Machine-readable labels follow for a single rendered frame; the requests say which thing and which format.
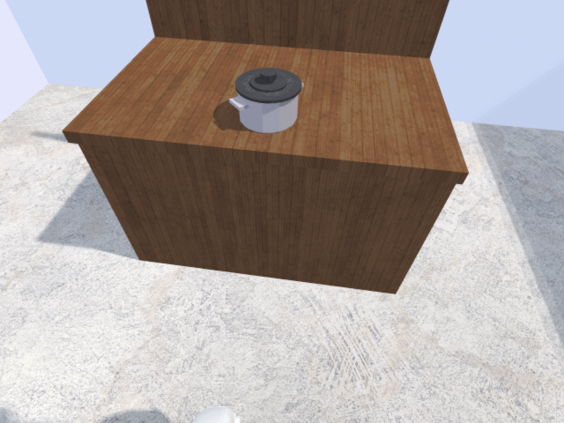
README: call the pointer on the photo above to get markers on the lid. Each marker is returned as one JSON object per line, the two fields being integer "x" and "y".
{"x": 250, "y": 86}

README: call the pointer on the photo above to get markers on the table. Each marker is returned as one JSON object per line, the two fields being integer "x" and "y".
{"x": 344, "y": 197}

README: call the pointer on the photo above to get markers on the knob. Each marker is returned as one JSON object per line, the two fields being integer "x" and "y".
{"x": 268, "y": 74}

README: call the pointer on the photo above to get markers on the pot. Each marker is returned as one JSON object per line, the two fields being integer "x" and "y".
{"x": 266, "y": 117}

